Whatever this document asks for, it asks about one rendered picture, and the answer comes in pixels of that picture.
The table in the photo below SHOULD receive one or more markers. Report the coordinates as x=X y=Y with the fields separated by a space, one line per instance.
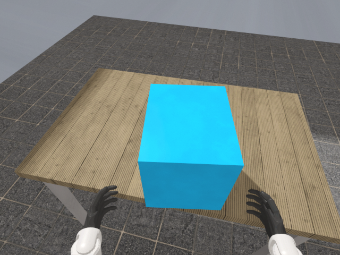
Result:
x=96 y=141

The robot left hand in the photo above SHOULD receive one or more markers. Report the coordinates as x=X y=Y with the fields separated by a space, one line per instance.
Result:
x=97 y=210

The robot left forearm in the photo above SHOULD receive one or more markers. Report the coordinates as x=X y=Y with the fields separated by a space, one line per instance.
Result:
x=88 y=242

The robot right hand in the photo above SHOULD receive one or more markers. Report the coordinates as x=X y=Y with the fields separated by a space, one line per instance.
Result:
x=269 y=213

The carton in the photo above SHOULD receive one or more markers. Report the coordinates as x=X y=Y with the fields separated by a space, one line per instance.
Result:
x=189 y=156

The robot right forearm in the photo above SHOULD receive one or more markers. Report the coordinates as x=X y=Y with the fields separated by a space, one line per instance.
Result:
x=282 y=244

